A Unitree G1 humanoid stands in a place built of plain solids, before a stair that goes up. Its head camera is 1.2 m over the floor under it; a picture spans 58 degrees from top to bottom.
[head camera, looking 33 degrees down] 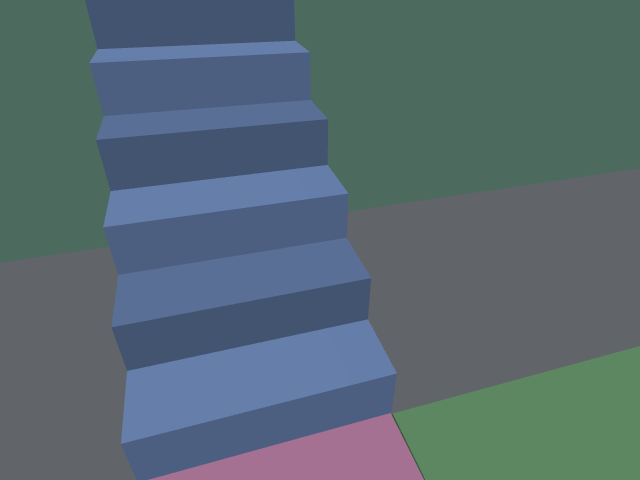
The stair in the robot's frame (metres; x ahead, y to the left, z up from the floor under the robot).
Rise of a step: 0.18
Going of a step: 0.23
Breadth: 0.76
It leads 17 degrees to the left of straight ahead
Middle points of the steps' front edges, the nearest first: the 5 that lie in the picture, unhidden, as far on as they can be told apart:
0.74 0.14 0.18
0.96 0.20 0.36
1.18 0.27 0.55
1.40 0.33 0.73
1.62 0.40 0.91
